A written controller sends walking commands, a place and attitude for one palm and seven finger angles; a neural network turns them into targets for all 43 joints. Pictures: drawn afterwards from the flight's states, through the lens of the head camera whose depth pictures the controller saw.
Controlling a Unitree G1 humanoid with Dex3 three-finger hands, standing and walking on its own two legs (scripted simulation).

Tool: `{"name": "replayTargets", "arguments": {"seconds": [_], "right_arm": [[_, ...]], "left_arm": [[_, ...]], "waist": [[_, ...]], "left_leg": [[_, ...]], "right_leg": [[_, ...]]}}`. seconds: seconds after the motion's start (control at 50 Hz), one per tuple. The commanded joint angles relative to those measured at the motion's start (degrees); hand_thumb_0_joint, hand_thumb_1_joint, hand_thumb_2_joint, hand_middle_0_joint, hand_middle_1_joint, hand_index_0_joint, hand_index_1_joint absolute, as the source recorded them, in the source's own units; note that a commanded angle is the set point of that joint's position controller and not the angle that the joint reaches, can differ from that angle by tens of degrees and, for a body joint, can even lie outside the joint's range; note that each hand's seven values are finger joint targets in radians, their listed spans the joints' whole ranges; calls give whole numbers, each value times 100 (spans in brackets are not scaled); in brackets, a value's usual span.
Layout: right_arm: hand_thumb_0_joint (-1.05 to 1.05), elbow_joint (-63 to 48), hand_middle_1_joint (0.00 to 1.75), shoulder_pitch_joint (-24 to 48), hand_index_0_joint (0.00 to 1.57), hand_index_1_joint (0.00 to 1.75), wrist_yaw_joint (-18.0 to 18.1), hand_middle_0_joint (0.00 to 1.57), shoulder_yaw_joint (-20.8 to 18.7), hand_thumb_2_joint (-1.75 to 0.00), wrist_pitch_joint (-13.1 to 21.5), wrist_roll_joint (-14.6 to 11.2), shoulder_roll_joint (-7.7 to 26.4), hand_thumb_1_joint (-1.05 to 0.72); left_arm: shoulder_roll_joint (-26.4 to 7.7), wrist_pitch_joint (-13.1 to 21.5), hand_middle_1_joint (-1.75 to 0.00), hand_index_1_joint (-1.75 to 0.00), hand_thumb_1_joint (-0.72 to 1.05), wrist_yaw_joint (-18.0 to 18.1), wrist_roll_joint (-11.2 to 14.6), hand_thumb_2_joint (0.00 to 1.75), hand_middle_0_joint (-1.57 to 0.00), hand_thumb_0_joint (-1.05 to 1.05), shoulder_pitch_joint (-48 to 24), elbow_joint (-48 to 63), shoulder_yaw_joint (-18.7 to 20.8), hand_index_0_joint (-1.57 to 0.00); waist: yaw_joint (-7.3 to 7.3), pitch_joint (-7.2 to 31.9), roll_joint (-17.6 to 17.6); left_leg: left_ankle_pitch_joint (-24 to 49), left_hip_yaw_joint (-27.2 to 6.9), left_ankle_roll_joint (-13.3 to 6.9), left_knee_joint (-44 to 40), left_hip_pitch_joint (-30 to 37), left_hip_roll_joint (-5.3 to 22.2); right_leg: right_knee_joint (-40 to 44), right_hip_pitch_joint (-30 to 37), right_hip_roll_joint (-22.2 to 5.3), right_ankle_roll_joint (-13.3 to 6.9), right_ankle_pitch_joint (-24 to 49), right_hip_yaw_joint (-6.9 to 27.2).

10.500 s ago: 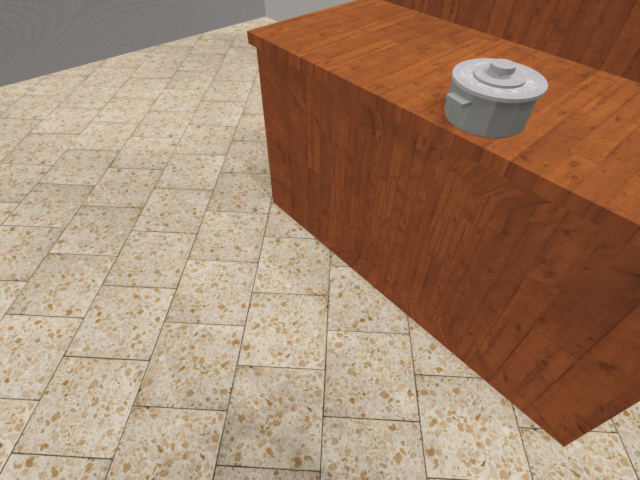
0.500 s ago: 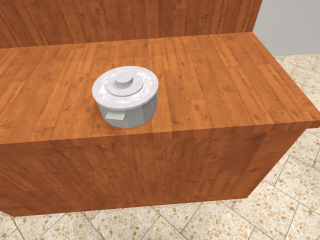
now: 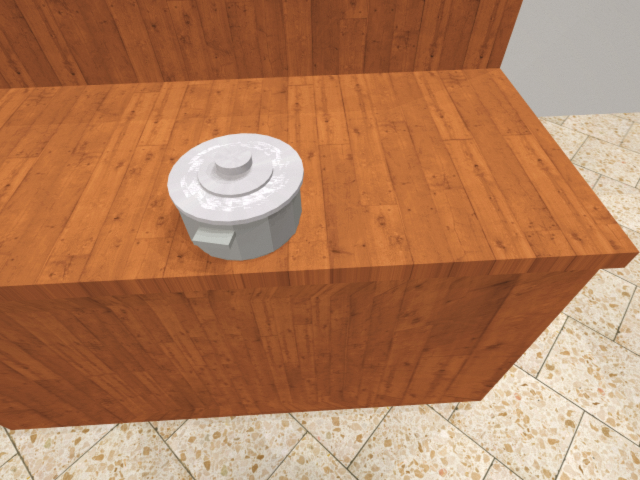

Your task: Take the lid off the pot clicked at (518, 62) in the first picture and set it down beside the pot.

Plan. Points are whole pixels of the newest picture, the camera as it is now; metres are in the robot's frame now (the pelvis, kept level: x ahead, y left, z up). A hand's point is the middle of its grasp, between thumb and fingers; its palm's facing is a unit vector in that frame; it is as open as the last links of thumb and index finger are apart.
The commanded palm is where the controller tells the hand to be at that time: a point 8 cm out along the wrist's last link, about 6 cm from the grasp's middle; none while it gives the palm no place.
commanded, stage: look again from close up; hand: left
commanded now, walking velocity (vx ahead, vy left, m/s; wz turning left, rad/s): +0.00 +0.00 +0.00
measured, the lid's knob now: (233, 160) +0.51 +0.16 +0.13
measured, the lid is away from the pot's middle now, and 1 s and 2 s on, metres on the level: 0.00 0.00 0.00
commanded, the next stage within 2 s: lift the closed hand beside the body in 0.60 s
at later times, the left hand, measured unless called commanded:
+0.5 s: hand out of the picture -0.02 +0.16 -0.17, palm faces +0.05 -0.98 -0.18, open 7.4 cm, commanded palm none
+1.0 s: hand (172, 472) +0.14 +0.19 -0.04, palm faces +0.18 -0.96 -0.22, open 5.6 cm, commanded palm +0.08 +0.24 -0.01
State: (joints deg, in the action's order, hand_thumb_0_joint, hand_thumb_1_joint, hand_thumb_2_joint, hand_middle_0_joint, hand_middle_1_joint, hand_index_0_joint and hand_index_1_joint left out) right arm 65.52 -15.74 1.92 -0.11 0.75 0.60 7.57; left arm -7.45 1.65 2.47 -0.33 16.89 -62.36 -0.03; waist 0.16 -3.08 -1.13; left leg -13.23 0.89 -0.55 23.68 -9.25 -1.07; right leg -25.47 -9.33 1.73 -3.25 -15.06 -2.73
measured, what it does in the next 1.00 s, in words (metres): stands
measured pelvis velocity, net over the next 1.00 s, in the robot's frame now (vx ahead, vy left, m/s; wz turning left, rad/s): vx -0.02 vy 0.01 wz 0.00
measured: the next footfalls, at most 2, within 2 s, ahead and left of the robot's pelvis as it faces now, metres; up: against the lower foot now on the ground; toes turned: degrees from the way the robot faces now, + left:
none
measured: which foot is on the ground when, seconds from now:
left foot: down 0.00-1.00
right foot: down 0.00-1.00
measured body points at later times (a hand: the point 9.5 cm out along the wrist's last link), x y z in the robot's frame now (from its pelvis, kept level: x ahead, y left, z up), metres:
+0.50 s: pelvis -0.01 +0.00 +0.00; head +0.01 -0.01 +0.45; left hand -0.02 +0.21 -0.16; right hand -0.03 -0.20 -0.17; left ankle -0.01 +0.11 -0.74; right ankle -0.01 -0.08 -0.74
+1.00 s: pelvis -0.02 +0.01 +0.00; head -0.03 +0.00 +0.45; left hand +0.13 +0.24 -0.02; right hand +0.12 -0.25 -0.10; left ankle -0.01 +0.12 -0.74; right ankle -0.01 -0.08 -0.74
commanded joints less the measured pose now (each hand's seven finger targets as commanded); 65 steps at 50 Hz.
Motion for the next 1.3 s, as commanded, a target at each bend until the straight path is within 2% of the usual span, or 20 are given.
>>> {"name": "replayTargets", "arguments": {"seconds": [0.0, 0.66, 0.68, 0.7, 0.72, 0.74, 0.76, 0.78, 0.8, 0.84, 0.88, 0.92, 0.94, 0.98, 1.04, 1.1, 1.14, 1.22, 1.24, 1.28], "right_arm": [[0, -57, 30, -502, 20, 30, 38, 20, -50, -90, 43, -8, 336, -90], [0, 17, 30, -743, 20, 30, 42, 20, -30, -90, 99, -4, 202, -90], [0, -464, 30, -523, 20, 30, -29, 20, 29, -90, 142, 73, 409, -90], [0, -2361, 30, 481, 20, 30, -48, 20, -55, -90, 1005, -323, 1709, -90], [0, -2212, 30, 567, 20, 30, 94, 20, -49, -90, 1428, -318, 1273, -90], [0, -1849, 30, 471, 20, 30, 158, 20, -62, -90, 1492, -253, 1186, -90], [0, -1897, 30, 468, 20, 30, 124, 20, -31, -90, 1511, -308, 1131, -90], [0, -1941, 30, 460, 20, 30, 76, 20, -48, -90, 1515, -332, 1159, -90], [0, -1937, 30, 543, 20, 30, 35, 20, -24, -90, 1535, -269, 1252, -90], [0, -2085, 30, 680, 20, 30, -77, 20, -195, -90, 1469, -143, 1344, -90], [0, -2356, 30, 852, 20, 30, -211, 20, -363, -90, 1315, -126, 1330, -90], [0, -2842, 30, 1108, 20, 30, -295, 20, -391, -90, 1233, -128, 1201, -90], [0, -3030, 30, 1175, 20, 30, -311, 20, -395, -90, 1193, -156, 1161, -90], [0, -3274, 30, 1273, 20, 30, -313, 20, -443, -90, 1027, -179, 1168, -90], [0, -3593, 30, 1178, 20, 30, -289, 20, -397, -90, 864, -128, 1275, -90], [0, -3877, 30, 1045, 20, 30, -175, 20, -289, -90, 898, -29, 1300, -90], [0, -3871, 30, 988, 20, 30, -81, 20, -192, -90, 902, 10, 1244, -90], [0, -3842, 30, 969, 20, 30, -72, 20, -236, -90, 687, 8, 1260, -90], [0, -3855, 30, 995, 20, 30, -88, 20, -259, -90, 655, 1, 1267, -90], [0, -3943, 30, 1084, 20, 30, -105, 20, -255, -90, 656, 15, 1275, -90]], "left_arm": [[-636, 41, -30, -30, 90, 35, -5, 90, -20, 0, 512, 139, 110, -20], [-477, 64, -30, -30, 90, 20, -13, 90, -20, 0, 667, 63, 104, -20], [-1006, 202, -30, -30, 90, 103, 52, 90, -20, 0, 326, 248, -91, -20], [-1542, 937, -35, -35, 90, 291, 1012, 90, -24, 0, -2365, 6250, 41, -24], [-1097, 628, -40, -40, 90, 535, 862, 90, -29, 0, -1026, 5968, -419, -29], [-696, 439, -44, -44, 90, 695, 685, 90, -33, 0, -650, 5444, -352, -33], [-177, 202, -49, -49, 90, 749, 629, 90, -38, 0, 77, 5373, -660, -38], [216, 37, -54, -54, 90, 708, 599, 90, -42, 0, 438, 5100, -1013, -42], [298, 65, -59, -59, 90, 683, 490, 90, -46, 0, 380, 4895, -1105, -46], [-188, 104, -68, -68, 90, 655, 227, 90, -55, 0, 1001, 4436, -471, -55], [-891, 119, -78, -78, 90, 625, 217, 90, -64, 0, 2032, 4741, 500, -64], [-1017, 232, -88, -88, 90, 532, 291, 90, -73, 0, 2745, 5936, 759, -73], [-970, 277, -92, -92, 90, 475, 324, 90, -77, 0, 2832, 6307, 762, -77], [-865, 230, -102, -102, 90, 374, 298, 90, -86, 0, 2798, 6177, 679, -86], [-831, 366, -116, -116, 90, 253, 294, 90, -99, 0, 1801, 6632, 470, -99], [-1542, 618, -131, -131, 90, 327, 274, 90, -112, 0, 905, 8566, 871, -112], [-1433, 537, -140, -140, 90, 388, 277, 90, -121, 0, 1160, 8587, 852, -121], [-808, 330, -150, -150, 90, 262, 282, 90, -130, 0, 1991, 7468, 536, -130], [-815, 358, -150, -150, 90, 212, 275, 90, -130, 0, 2067, 7518, 568, -130], [-1319, 450, -150, -150, 90, 215, 283, 90, -130, 0, 1982, 8075, 1021, -130]], "waist": [[-11, -131, 226], [-28, -251, 44], [-228, 22, -308], [-96, 1517, -402], [-304, 1190, -721], [-235, 901, -626], [-231, 431, -416], [-302, -32, 163], [-354, -473, 525], [-93, -528, 695], [346, 98, 582], [553, 543, 448], [556, 532, 443], [374, -35, 503], [90, -623, 343], [101, 448, -799], [113, 724, -540], [70, -100, 521], [109, -140, 476], [220, 150, 165]], "left_leg": [[775, -485, -131, -270, -102, 531], [633, -600, -163, -457, -126, 579], [2089, -686, -288, -160, -128, 137], [672, -356, -111, -164, 415, -25], [76, -141, -99, -438, 404, -27], [-310, -189, -28, -646, 283, 75], [-496, -352, -38, -831, 84, 59], [-656, -416, -73, -869, -39, 52], [-556, -466, -123, -813, -75, 37], [-96, -435, -173, -734, -90, 25], [484, -332, -120, -760, -63, 14], [903, -242, -66, -774, 57, -39], [969, -177, -64, -755, 68, -61], [807, -67, -78, -734, 11, -74], [464, 66, -139, -608, 130, -133], [791, 70, -157, -590, 844, -215], [1091, 7, -192, -622, 984, -231], [1024, -54, -223, -760, 746, -165], [992, -36, -229, -765, 722, -150], [1085, -47, -209, -732, 826, -158]], "right_leg": [[644, -101, -890, 72, 1256, 932], [715, -345, -767, 3, 559, 861], [197, 158, -359, -94, 1685, 401], [514, -220, -256, 183, 679, 464], [556, -156, -136, 12, 230, 407], [641, -171, -188, 28, 10, 282], [796, -222, -167, 56, -138, 138], [914, -350, -137, 121, -274, 26], [956, -486, -157, 153, -297, -30], [1019, -416, -193, 193, -204, -73], [970, 243, -176, 144, 130, -54], [880, 753, -186, 145, 495, 48], [872, 811, -185, 151, 591, 74], [1065, 438, -171, 207, 640, 110], [1366, -142, -143, 264, 410, 259], [1459, 322, -66, 218, 718, 264], [1384, 567, -2, 227, 1166, 197], [1421, 270, 39, 296, 1225, 26], [1421, 256, 31, 294, 1155, 29], [1425, 420, 57, 273, 1174, 63]]}}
